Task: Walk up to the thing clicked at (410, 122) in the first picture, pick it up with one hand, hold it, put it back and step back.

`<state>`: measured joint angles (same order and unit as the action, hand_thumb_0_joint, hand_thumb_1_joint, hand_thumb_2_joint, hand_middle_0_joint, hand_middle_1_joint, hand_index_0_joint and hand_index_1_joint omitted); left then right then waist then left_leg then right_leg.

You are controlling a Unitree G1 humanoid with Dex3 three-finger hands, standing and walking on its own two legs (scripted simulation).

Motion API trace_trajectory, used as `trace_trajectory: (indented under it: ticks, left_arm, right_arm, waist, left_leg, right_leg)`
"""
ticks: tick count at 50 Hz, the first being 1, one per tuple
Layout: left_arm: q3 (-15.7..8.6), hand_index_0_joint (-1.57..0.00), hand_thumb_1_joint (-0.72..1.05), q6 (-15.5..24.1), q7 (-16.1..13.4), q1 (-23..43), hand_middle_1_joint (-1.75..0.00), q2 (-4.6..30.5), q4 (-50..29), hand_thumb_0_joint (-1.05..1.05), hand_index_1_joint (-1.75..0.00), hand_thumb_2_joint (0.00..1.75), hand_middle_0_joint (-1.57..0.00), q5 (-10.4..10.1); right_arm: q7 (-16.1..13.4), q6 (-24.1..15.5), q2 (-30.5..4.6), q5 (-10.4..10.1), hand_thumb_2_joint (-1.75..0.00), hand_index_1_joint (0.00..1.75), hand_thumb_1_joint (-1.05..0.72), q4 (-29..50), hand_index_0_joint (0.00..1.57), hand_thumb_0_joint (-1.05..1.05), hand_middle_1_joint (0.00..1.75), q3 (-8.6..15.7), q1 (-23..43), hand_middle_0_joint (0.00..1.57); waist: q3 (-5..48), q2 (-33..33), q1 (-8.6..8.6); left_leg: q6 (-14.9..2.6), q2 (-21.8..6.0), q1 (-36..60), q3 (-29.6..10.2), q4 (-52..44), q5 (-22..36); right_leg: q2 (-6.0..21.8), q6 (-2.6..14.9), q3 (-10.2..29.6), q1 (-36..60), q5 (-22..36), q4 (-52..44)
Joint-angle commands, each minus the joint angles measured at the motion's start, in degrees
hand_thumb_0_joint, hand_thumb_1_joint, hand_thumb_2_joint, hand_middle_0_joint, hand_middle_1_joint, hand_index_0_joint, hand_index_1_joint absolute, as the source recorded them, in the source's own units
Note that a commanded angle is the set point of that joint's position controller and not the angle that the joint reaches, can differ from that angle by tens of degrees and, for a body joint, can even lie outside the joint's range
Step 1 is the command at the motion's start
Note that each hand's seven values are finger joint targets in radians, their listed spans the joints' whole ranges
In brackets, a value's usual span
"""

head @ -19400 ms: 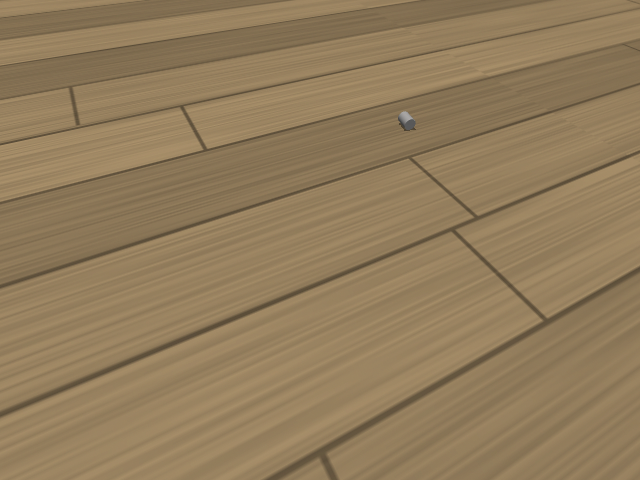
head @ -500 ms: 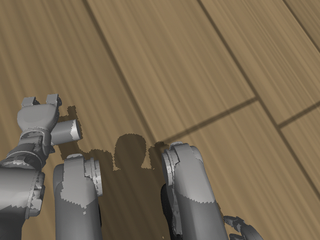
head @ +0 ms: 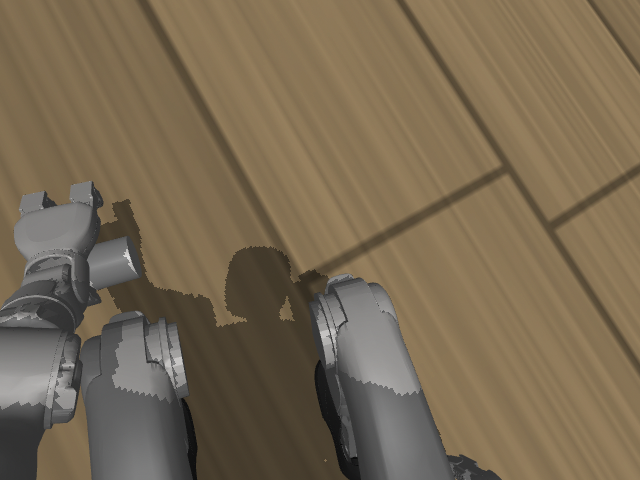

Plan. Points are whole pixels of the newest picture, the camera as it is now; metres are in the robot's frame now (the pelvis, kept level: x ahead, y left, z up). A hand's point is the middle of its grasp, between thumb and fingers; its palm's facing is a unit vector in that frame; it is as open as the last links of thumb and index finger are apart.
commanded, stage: close in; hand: left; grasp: from above
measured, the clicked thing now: (103, 265) +0.43 +0.24 -0.29
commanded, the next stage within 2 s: rest palm in 0.02 s
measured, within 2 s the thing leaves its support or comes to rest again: neither
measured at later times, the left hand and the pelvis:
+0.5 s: hand (92, 258) +0.43 +0.23 -0.23, palm faces -0.45 -0.10 -0.89, open 14.2 cm; pelvis +0.00 +0.01 -0.02, yaw -3 degrees
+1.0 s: hand (91, 262) +0.42 +0.24 -0.25, palm faces -0.44 -0.11 -0.89, open 13.9 cm; pelvis +0.00 +0.02 -0.02, yaw -5 degrees
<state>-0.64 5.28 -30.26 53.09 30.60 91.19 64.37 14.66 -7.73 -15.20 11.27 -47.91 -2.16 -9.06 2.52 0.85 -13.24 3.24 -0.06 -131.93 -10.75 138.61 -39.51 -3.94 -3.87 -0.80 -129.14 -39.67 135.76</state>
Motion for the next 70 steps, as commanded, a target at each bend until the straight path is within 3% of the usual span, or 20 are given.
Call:
trace_trajectory:
  ticks: [1, 3, 4, 6, 9, 14, 15, 16, 26, 27, 29, 33, 38, 39, 43, 52, 53, 54, 62, 70]
  left_arm:
    - [0.6, -0.09, -0.54, 4.5, -3.2, 20.4, -1.02, 7.6, -6.4, 0.0, -1.01, 0.97, -0.08, 1.6]
    - [0.3, -0.09, -0.53, 5.6, -5.2, 21.4, -1.03, 7.7, -5.5, 0.0, -1.02, 0.98, -0.08, 3.4]
    - [-1.3, -0.1, -0.52, 5.8, -6.4, 19.3, -1.04, 9.5, -4.0, 0.0, -1.03, 0.98, -0.08, 3.9]
    - [-2.4, -0.1, -0.5, 5.5, -8.6, 18.2, -1.03, 10.4, -1.6, 0.0, -1.02, 0.99, -0.09, 5.8]
    - [-2.7, -0.07, -0.54, 4.3, -10.9, 19.0, -0.97, 9.9, 1.6, 0.0, -0.99, 1.02, -0.08, 7.2]
    - [-4.6, -0.06, -0.55, 2.8, -12.4, 16.7, -0.95, 12.2, 4.3, 0.0, -0.97, 1.03, -0.08, 6.9]
    - [-4.6, -0.06, -0.55, 2.8, -12.4, 18.1, -0.96, 12.7, 4.0, 0.0, -0.98, 1.02, -0.07, 6.4]
    - [-3.6, -0.06, -0.55, 2.8, -11.9, 18.7, -0.96, 12.2, 3.7, 0.0, -0.97, 1.02, -0.07, 6.6]
    - [-3.4, -0.06, -0.53, 4.9, -12.3, 16.5, -0.98, 12.1, 3.6, 0.0, -0.98, 0.97, -0.06, 4.6]
    - [-3.6, -0.06, -0.52, 5.1, -12.5, 15.4, -1.0, 12.7, 4.5, 0.0, -0.99, 0.96, -0.06, 4.7]
    - [-2.6, -0.07, -0.51, 5.4, -13.1, 16.1, -1.0, 11.5, 4.5, 0.0, -0.99, 0.96, -0.06, 4.9]
    - [-2.9, -0.08, -0.49, 6.0, -14.0, 16.1, -1.0, 12.6, 6.0, 0.0, -0.99, 0.95, -0.07, 5.3]
    - [-4.7, -0.08, -0.49, 5.7, -16.1, 13.3, -1.01, 14.4, 6.6, 0.0, -1.0, 0.97, -0.08, 5.9]
    - [-3.6, -0.08, -0.49, 5.3, -15.9, 14.5, -1.01, 13.3, 7.7, 0.0, -1.01, 0.99, -0.08, 6.2]
    - [-3.5, -0.08, -0.49, 4.7, -16.2, 15.7, -1.0, 13.8, 7.9, 0.0, -1.0, 0.96, -0.08, 6.1]
    - [-3.1, -0.07, -0.51, 4.1, -16.7, 14.6, -1.0, 14.9, 8.0, 0.0, -1.0, 0.95, -0.07, 5.5]
    - [-2.3, -0.07, -0.51, 4.2, -16.5, 15.9, -1.01, 14.3, 8.2, 0.0, -1.0, 0.94, -0.07, 5.6]
    - [-2.2, -0.07, -0.51, 4.1, -16.5, 15.2, -1.01, 14.5, 8.2, 0.0, -1.0, 0.94, -0.06, 5.6]
    - [-0.7, -0.07, -0.52, 4.0, -16.7, 16.3, -1.01, 13.5, 7.4, 0.0, -1.01, 0.95, -0.07, 5.0]
    - [-0.7, -0.08, -0.5, 3.4, -17.2, 15.8, -1.02, 14.4, 7.6, 0.0, -1.01, 0.92, -0.08, 4.8]
  right_arm:
    - [-0.9, -1.1, -14.3, 0.0, -0.9, 0.3, -0.91, 0.7, 0.2, 0.0, 0.3, 3.6, -11.0, 0.2]
    - [-0.8, -1.5, -14.2, 0.6, -0.9, 0.3, -0.9, 0.9, 0.2, 0.0, 0.3, 3.0, -10.8, 0.2]
    - [-1.0, -1.2, -14.6, 0.6, -0.9, 0.3, -0.9, 0.8, 0.2, 0.0, 0.3, 3.2, -9.8, 0.2]
    - [-1.1, -1.4, -14.5, 1.1, -0.9, 0.3, -0.9, 0.9, 0.2, 0.0, 0.3, 3.0, -9.0, 0.2]
    - [-0.4, -2.1, -14.7, 2.3, -0.9, 0.3, -0.9, 0.7, 0.2, 0.0, 0.3, 2.7, -8.3, 0.2]
    - [0.2, -2.6, -15.7, 3.2, -0.9, 0.3, -0.89, 0.8, 0.2, 0.0, 0.3, 2.1, -7.4, 0.2]
    - [0.3, -2.8, -15.5, 3.3, -0.9, 0.3, -0.89, 0.6, 0.2, 0.0, 0.3, 1.8, -7.4, 0.2]
    - [0.6, -3.2, -15.4, 3.6, -0.9, 0.3, -0.89, 0.7, 0.2, 0.0, 0.3, 1.7, -7.4, 0.2]
    - [2.9, -5.5, -16.4, 5.2, -0.9, 0.3, -0.89, -0.9, 0.2, 0.0, 0.3, -0.2, -8.3, 0.2]
    - [3.1, -5.5, -16.4, 5.1, -0.9, 0.3, -0.9, -0.7, 0.2, 0.0, 0.3, -0.3, -7.8, 0.2]
    - [3.6, -6.1, -16.2, 5.7, -0.9, 0.3, -0.89, -0.8, 0.2, 0.0, 0.3, -1.0, -8.0, 0.2]
    - [4.5, -7.2, -16.7, 6.3, -0.9, 0.3, -0.9, -1.3, 0.2, 0.0, 0.3, -1.8, -8.8, 0.2]
    - [5.2, -7.7, -17.2, 6.2, -0.9, 0.3, -0.89, -1.7, 0.2, 0.0, 0.3, -1.8, -8.1, 0.2]
    - [5.5, -8.1, -16.7, 6.5, -0.9, 0.3, -0.9, -1.1, 0.2, 0.0, 0.3, -2.1, -7.8, 0.2]
    - [6.4, -9.4, -17.8, 6.5, -0.9, 0.3, -0.9, -1.1, 0.2, 0.0, 0.3, -2.2, -7.4, 0.2]
    - [7.4, -11.0, -18.8, 6.2, -0.9, 0.3, -0.9, -1.5, 0.2, 0.0, 0.3, -2.3, -5.5, 0.2]
    - [7.5, -11.4, -19.0, 6.2, -0.9, 0.3, -0.9, -0.9, 0.2, 0.0, 0.3, -2.3, -5.5, 0.2]
    - [7.6, -11.5, -19.4, 6.3, -0.9, 0.3, -0.9, -1.4, 0.2, 0.0, 0.3, -2.2, -5.2, 0.2]
    - [8.2, -12.5, -19.7, 5.9, -0.91, 0.3, -0.9, -0.6, 0.2, 0.0, 0.3, -2.3, -4.3, 0.2]
    - [9.1, -14.1, -20.7, 5.2, -0.91, 0.3, -0.9, -0.8, 0.2, 0.0, 0.3, -2.6, -4.0, 0.2]
  waist:
    - [36.3, 8.5, -3.97]
    - [34.7, 9.2, -4.76]
    - [35.3, 9.8, -3.09]
    - [34.4, 10.7, -3.12]
    - [32.7, 12.5, -4.77]
    - [32.1, 12.1, -4.28]
    - [31.9, 12.2, -4.93]
    - [31.5, 11.8, -5.61]
    - [32.6, 15.1, -6.13]
    - [33.1, 15.0, -5.7]
    - [32.1, 14.9, -6.73]
    - [30.7, 14.6, -7.4]
    - [30.8, 14.9, -6.0]
    - [29.6, 15.0, -7.03]
    - [27.6, 15.1, -7.93]
    - [27.4, 16.7, -7.18]
    - [25.7, 16.2, -8.0]
    - [25.5, 16.4, -7.71]
    - [24.4, 15.6, -8.49]
    - [24.6, 17.6, -8.3]
  left_leg:
    - [-4.24, 0.6, 22.2, 8.0, -11.1, 6.7]
    - [-4.11, 0.7, 22.6, 8.0, -11.3, 6.1]
    - [-4.07, 0.7, 22.6, 8.1, -11.5, 5.3]
    - [-3.95, 0.8, 23.1, 8.5, -11.6, 4.6]
    - [-3.68, 0.7, 24.1, 8.5, -11.3, 5.5]
    - [-4.12, 0.5, 22.2, 8.2, -10.5, 6.3]
    - [-4.17, 0.4, 21.5, 8.0, -9.8, 6.4]
    - [-4.24, 0.4, 21.9, 8.0, -9.2, 6.7]
    - [-3.66, 0.3, 23.9, 6.9, -8.3, 8.7]
    - [-3.57, 0.1, 23.9, 6.6, -8.3, 9.1]
    - [-3.64, 0.2, 23.6, 6.6, -7.5, 9.2]
    - [-3.54, 0.2, 23.6, 6.3, -7.4, 8.8]
    - [-3.45, 0.0, 23.0, 5.8, -7.6, 8.3]
    - [-3.37, 0.1, 22.9, 5.8, -7.3, 8.2]
    - [-3.33, -0.1, 23.2, 5.4, -6.7, 8.9]
    - [-2.97, -0.5, 24.0, 4.5, -8.1, 6.9]
    - [-2.99, -0.5, 23.6, 4.1, -7.7, 6.2]
    - [-2.99, -0.6, 23.6, 4.1, -8.1, 6.0]
    - [-2.84, -0.7, 24.0, 3.3, -7.7, 5.9]
    - [-2.38, -1.1, 25.9, 2.6, -7.9, 7.9]
  right_leg:
    - [-0.7, 5.09, -8.6, 22.2, 10.6, -15.2]
    - [-0.7, 5.21, -9.2, 20.5, 10.2, -15.2]
    - [-0.9, 5.33, -8.6, 20.9, 9.1, -15.2]
    - [-0.8, 5.38, -8.5, 19.6, 8.2, -15.1]
    - [-0.6, 5.47, -9.4, 17.6, 9.9, -14.1]
    - [-0.8, 5.11, -9.1, 18.4, 10.5, -14.1]
    - [-0.9, 5.09, -9.2, 18.3, 10.9, -13.5]
    - [-0.7, 4.98, -9.3, 18.1, 11.5, -13.1]
    - [-1.3, 4.91, -11.3, 19.9, 14.0, -11.8]
    - [-1.6, 5.02, -11.3, 20.5, 14.4, -11.3]
    - [-1.5, 4.8, -11.7, 19.9, 14.9, -11.3]
    - [-1.5, 4.83, -12.3, 19.5, 14.2, -11.3]
    - [-2.1, 5.11, -12.6, 19.6, 13.4, -11.5]
    - [-2.0, 5.06, -12.7, 18.6, 13.7, -11.0]
    - [-1.9, 4.7, -13.1, 18.2, 14.4, -11.1]
    - [-2.8, 5.12, -13.8, 18.8, 11.9, -11.5]
    - [-2.3, 4.97, -14.2, 17.2, 11.6, -10.9]
    - [-2.5, 5.03, -14.1, 17.3, 11.1, -11.2]
    - [-2.5, 4.82, -14.5, 17.2, 11.8, -11.1]
    - [-2.6, 4.69, -14.6, 18.4, 13.9, -10.7]
